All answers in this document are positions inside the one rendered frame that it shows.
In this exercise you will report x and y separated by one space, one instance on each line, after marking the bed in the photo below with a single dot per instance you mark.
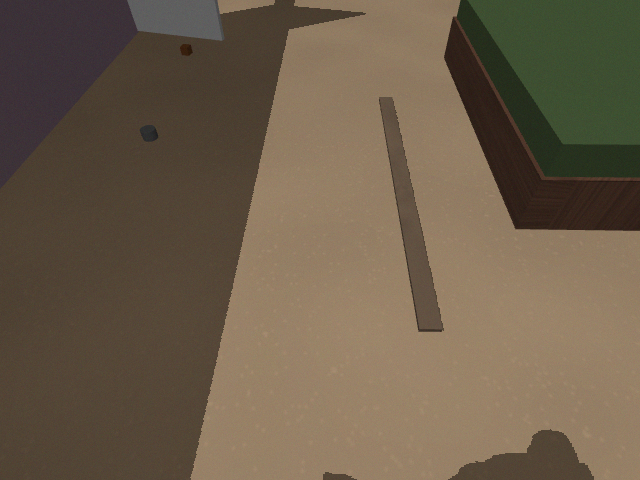
552 90

